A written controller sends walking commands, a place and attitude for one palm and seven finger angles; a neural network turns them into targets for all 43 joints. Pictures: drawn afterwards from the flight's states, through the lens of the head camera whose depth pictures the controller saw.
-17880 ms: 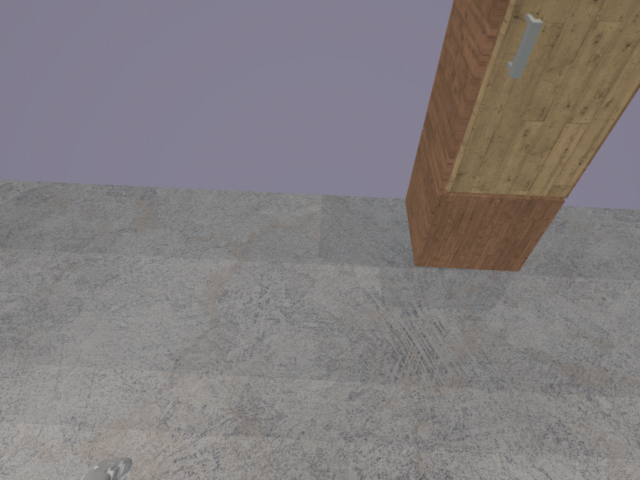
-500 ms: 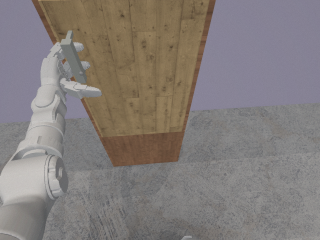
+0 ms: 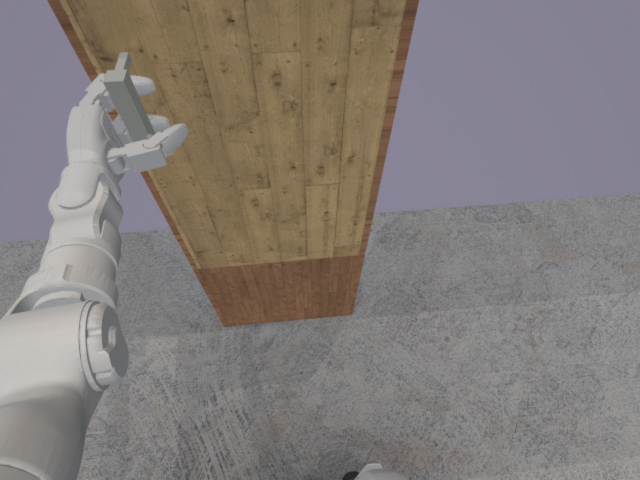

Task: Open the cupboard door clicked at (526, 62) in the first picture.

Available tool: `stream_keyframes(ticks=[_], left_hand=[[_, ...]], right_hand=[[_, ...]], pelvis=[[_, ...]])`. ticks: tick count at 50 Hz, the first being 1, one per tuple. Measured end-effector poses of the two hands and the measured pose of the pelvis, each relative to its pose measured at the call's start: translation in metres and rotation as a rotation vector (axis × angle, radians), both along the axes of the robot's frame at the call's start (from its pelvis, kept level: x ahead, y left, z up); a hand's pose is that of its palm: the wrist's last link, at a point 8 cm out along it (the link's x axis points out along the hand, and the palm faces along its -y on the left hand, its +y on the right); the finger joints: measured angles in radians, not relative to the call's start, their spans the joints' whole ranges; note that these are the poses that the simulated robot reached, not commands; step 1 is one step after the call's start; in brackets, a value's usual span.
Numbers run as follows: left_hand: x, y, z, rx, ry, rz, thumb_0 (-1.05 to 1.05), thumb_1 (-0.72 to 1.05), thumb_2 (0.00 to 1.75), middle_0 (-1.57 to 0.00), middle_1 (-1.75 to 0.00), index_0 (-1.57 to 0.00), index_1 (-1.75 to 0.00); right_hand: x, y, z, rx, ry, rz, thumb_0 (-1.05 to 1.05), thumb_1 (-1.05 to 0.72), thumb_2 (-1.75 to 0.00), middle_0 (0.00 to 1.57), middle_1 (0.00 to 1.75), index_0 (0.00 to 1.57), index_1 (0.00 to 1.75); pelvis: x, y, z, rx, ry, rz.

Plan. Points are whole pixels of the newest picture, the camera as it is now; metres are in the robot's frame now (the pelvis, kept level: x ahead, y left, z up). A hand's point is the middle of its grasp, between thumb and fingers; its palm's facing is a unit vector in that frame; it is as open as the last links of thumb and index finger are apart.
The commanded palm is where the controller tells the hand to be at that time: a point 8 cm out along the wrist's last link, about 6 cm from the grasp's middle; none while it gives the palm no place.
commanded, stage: close the thumb around the handle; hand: left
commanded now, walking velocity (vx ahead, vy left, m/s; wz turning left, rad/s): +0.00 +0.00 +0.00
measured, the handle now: (138, 109) +0.55 +0.21 +0.14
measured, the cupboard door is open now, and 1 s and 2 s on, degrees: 0 23 43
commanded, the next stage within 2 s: pull the door open along its arc in 0.26 s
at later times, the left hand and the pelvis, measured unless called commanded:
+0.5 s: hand (150, 137) +0.50 +0.18 +0.14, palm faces +0.06 -1.00 +0.00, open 5.8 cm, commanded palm +0.45 +0.23 +0.14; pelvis +0.01 +0.00 +0.00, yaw +0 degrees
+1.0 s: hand (182, 215) +0.38 +0.13 +0.14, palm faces +0.25 -0.96 +0.12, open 6.3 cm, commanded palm +0.31 +0.16 +0.14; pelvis +0.02 +0.00 +0.01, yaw +0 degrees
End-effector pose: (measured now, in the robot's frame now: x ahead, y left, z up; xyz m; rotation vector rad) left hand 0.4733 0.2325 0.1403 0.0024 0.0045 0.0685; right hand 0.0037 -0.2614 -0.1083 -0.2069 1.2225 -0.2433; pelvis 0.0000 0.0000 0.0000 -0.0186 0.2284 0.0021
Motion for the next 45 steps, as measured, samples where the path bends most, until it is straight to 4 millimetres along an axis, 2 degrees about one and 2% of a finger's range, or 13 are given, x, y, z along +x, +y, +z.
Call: stream_keyframes(ticks=[9, 23, 28, 32, 36, 41, 45], left_hand=[[0.001, 0.001, 0.000, 0.000, 0.001, 0.000, 0.00, 0.70, 0.82, -0.37, -1.33, -0.37, -1.33], [0.002, 0.001, 0.000, -0.002, -0.001, -0.011, 0.00, 0.71, 0.81, -0.36, -1.34, -0.36, -1.35], [-0.003, 0.000, -0.001, 0.000, -0.008, -0.016, 0.00, 0.72, 0.79, -0.35, -1.35, -0.35, -1.35], [-0.014, -0.001, -0.002, -0.005, -0.021, -0.031, 0.00, 0.72, 0.77, -0.34, -1.35, -0.34, -1.33], [-0.033, -0.005, -0.003, -0.013, -0.037, -0.048, 0.00, 0.71, 0.75, -0.34, -1.34, -0.32, -1.32], [-0.067, -0.016, -0.004, -0.026, -0.049, -0.067, -0.01, 0.70, 0.74, -0.34, -1.34, -0.31, -1.31], [-0.095, -0.033, -0.005, -0.079, -0.056, 0.035, 0.01, 0.68, 0.75, -0.33, -1.34, -0.32, -1.28]], right_hand=[[0.012, 0.002, -0.001, 0.006, -0.012, 0.015, 0.01, -0.90, -0.90, 0.20, 0.30, 0.21, 0.30], [0.026, 0.003, -0.001, 0.008, -0.031, 0.025, 0.01, -0.90, -0.90, 0.20, 0.30, 0.21, 0.30], [0.029, 0.003, 0.001, 0.016, -0.057, 0.000, 0.01, -0.90, -0.90, 0.20, 0.30, 0.21, 0.30], [0.037, 0.004, 0.004, 0.028, -0.085, -0.011, 0.01, -0.90, -0.90, 0.20, 0.30, 0.21, 0.30], [0.055, 0.006, 0.007, 0.042, -0.136, -0.010, 0.01, -0.90, -0.90, 0.20, 0.30, 0.21, 0.30], [0.091, 0.012, 0.014, 0.061, -0.238, 0.022, 0.01, -0.90, -0.90, 0.20, 0.30, 0.20, 0.30], [0.129, 0.021, 0.021, 0.083, -0.334, 0.075, 0.01, -0.90, -0.90, 0.19, 0.30, 0.20, 0.30]], pelvis=[[0.004, 0.000, 0.000, -0.002, 0.001, 0.006], [0.007, 0.000, 0.000, 0.000, 0.004, 0.004], [0.011, 0.001, 0.002, 0.001, -0.004, -0.014], [0.015, 0.001, 0.004, 0.001, -0.020, -0.025], [0.018, 0.002, 0.007, 0.001, -0.041, -0.033], [0.021, 0.004, 0.010, 0.001, -0.075, -0.031], [0.020, 0.004, 0.012, 0.002, -0.100, -0.023]])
